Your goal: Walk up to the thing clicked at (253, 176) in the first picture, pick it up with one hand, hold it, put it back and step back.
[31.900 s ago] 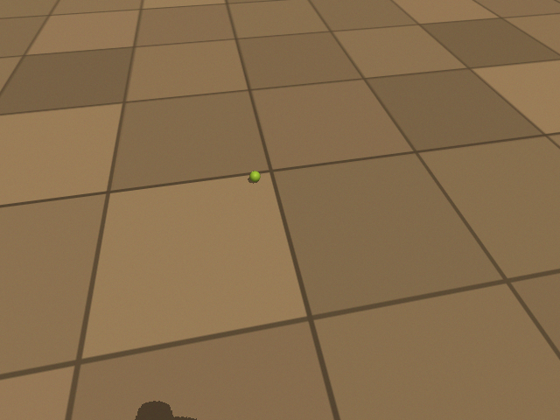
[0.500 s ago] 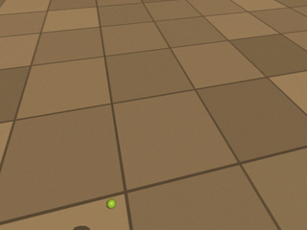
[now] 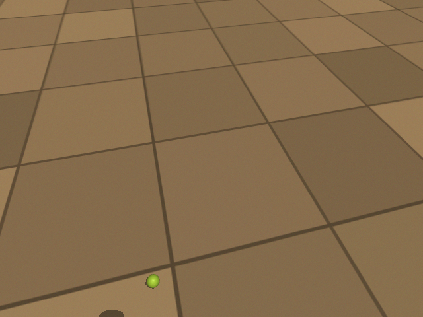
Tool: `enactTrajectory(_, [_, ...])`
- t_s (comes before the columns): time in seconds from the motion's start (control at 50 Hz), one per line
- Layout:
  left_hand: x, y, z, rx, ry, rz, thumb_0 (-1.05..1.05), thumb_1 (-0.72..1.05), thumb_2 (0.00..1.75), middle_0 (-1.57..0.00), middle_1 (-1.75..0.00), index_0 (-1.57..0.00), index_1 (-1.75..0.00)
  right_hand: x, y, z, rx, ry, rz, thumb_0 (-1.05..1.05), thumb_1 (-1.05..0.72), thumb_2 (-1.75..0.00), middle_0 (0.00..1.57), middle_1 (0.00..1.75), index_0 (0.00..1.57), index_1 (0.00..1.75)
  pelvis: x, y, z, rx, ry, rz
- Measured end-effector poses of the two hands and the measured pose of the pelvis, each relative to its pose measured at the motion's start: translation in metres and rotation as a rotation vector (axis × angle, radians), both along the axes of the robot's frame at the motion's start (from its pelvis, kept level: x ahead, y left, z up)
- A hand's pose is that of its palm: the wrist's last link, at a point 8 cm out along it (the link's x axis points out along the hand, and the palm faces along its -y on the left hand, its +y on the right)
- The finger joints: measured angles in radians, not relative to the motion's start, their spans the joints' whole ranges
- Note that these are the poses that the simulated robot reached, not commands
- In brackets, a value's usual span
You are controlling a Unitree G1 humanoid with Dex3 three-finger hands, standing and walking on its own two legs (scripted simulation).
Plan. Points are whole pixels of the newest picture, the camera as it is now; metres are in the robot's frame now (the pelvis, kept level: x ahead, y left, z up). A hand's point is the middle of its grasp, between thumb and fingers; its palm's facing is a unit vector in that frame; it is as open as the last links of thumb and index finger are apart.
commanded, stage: stand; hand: left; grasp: from above
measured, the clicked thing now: (153, 280) +0.40 +0.26 -0.75
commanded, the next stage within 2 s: step back in 0.48 s
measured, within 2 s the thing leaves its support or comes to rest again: neither
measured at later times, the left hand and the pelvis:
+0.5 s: hand out of the picture +0.07 +0.25 -0.16, palm faces +0.00 -0.94 -0.33, open 7.4 cm; pelvis +0.00 +0.00 +0.00, yaw +0 degrees
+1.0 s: hand out of the picture -0.01 +0.25 -0.16, palm faces -0.01 -0.90 -0.43, open 7.4 cm; pelvis -0.09 -0.02 -0.02, yaw +1 degrees
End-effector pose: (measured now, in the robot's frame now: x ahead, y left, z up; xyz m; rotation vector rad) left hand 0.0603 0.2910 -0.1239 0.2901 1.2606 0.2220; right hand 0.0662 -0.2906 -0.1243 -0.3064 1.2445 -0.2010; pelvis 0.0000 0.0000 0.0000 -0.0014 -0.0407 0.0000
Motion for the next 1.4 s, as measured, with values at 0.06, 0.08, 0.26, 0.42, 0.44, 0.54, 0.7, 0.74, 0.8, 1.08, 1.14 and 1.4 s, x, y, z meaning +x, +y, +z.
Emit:
enactTrajectory(0.06, [0.001,0.000,0.000,-0.001,-0.003,-0.002,0.00,0.91,0.89,-0.20,-0.30,-0.20,-0.30,0.000,-0.001,0.001,-0.001,-0.003,0.000,0.01,-0.91,-0.90,0.20,0.30,0.20,0.30,0.000,0.000,0.000,0.000,-0.001,0.000])
enactTrajectory(0.08, [0.001,0.000,0.000,-0.001,-0.004,-0.003,0.00,0.91,0.89,-0.20,-0.30,-0.20,-0.30,0.001,-0.001,0.001,-0.001,-0.004,0.000,0.01,-0.91,-0.90,0.20,0.30,0.20,0.30,0.000,0.000,0.000,0.000,-0.001,0.000])
enactTrajectory(0.26, [0.003,-0.001,0.001,-0.001,-0.016,-0.010,0.00,0.91,0.89,-0.20,-0.30,-0.20,-0.30,-0.001,-0.002,0.001,0.000,-0.007,-0.001,0.01,-0.91,-0.90,0.20,0.30,0.20,0.30,-0.001,-0.001,0.000,0.000,-0.003,0.000])
enactTrajectory(0.42, [0.000,0.000,0.001,-0.001,-0.011,-0.012,0.00,0.91,0.89,-0.20,-0.30,-0.20,-0.30,-0.006,-0.003,0.001,0.000,0.003,-0.004,0.01,-0.91,-0.90,0.20,0.30,0.20,0.30,-0.002,-0.001,0.000,0.000,-0.001,0.000])
enactTrajectory(0.44, [0.000,0.000,0.001,-0.001,-0.011,-0.013,0.00,0.91,0.89,-0.20,-0.30,-0.20,-0.30,-0.006,-0.003,0.001,0.000,0.004,-0.004,0.01,-0.91,-0.90,0.20,0.30,0.20,0.30,-0.002,-0.001,0.000,-0.001,-0.001,-0.001])
enactTrajectory(0.54, [-0.001,0.004,0.000,0.006,-0.015,-0.004,0.00,0.90,0.89,-0.20,-0.30,-0.20,-0.30,-0.007,-0.006,0.000,-0.001,0.005,-0.013,0.01,-0.91,-0.90,0.20,0.30,0.20,0.30,-0.008,-0.001,-0.002,0.000,0.005,-0.002])
enactTrajectory(0.7, [-0.010,0.014,-0.004,0.069,-0.022,-0.036,0.00,0.91,0.89,-0.20,-0.30,-0.20,-0.30,-0.014,-0.026,-0.007,-0.020,-0.016,-0.014,0.01,-0.90,-0.90,0.20,0.30,0.20,0.30,-0.040,-0.011,-0.015,0.014,0.009,-0.009])
enactTrajectory(0.74, [-0.016,0.011,-0.005,0.083,-0.023,-0.045,0.00,0.91,0.89,-0.20,-0.30,-0.20,-0.30,-0.016,-0.034,-0.011,-0.022,-0.027,-0.012,0.01,-0.90,-0.90,0.20,0.30,0.20,0.30,-0.048,-0.016,-0.020,0.017,0.005,-0.011])
enactTrajectory(0.8, [-0.032,0.004,-0.006,0.100,-0.026,-0.043,0.00,0.91,0.89,-0.20,-0.30,-0.20,-0.30,-0.019,-0.047,-0.021,-0.019,-0.049,-0.008,0.01,-0.90,-0.90,0.20,0.30,0.20,0.30,-0.059,-0.026,-0.028,0.009,-0.008,-0.004])
enactTrajectory(1.08, [-0.078,0.004,0.006,0.104,-0.110,-0.016,0.00,0.90,0.89,-0.21,-0.30,-0.21,-0.30,-0.098,-0.040,-0.025,-0.044,0.082,0.058,0.01,-0.91,-0.90,0.20,0.30,0.20,0.30,-0.112,-0.016,-0.023,0.011,0.033,0.050])
enactTrajectory(1.14, [-0.083,0.016,-0.004,0.090,-0.155,-0.015,0.00,0.90,0.89,-0.21,-0.30,-0.21,-0.30,-0.118,-0.032,-0.024,-0.068,0.095,0.079,0.01,-0.91,-0.90,0.20,0.30,0.20,0.30,-0.130,-0.007,-0.031,0.002,0.025,0.075])
enactTrajectory(1.4, [-0.161,0.036,-0.009,0.051,-0.081,0.003,0.00,0.90,0.89,-0.20,-0.30,-0.20,-0.30,-0.166,-0.008,0.012,-0.098,0.005,0.066,0.01,-0.90,-0.90,0.21,0.30,0.20,0.30,-0.186,0.009,-0.014,-0.021,0.036,0.026])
